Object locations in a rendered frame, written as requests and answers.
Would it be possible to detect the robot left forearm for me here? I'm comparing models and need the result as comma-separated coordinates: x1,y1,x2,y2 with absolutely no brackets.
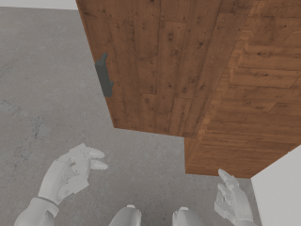
14,197,59,226

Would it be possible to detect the right robot shin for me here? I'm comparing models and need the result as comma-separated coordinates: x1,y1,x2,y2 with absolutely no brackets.
179,206,188,211

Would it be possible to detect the robot left hand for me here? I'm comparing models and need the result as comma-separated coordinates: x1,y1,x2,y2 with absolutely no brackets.
38,143,108,205

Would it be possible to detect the handle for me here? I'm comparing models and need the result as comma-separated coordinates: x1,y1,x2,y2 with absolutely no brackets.
94,53,114,98

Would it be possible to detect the robot left thigh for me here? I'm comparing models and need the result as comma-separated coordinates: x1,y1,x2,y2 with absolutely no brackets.
109,207,141,226

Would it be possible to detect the robot right hand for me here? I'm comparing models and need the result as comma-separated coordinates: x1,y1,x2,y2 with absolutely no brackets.
214,169,254,226

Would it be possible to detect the cupboard door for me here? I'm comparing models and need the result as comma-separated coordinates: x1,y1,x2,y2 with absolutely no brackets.
75,0,255,138

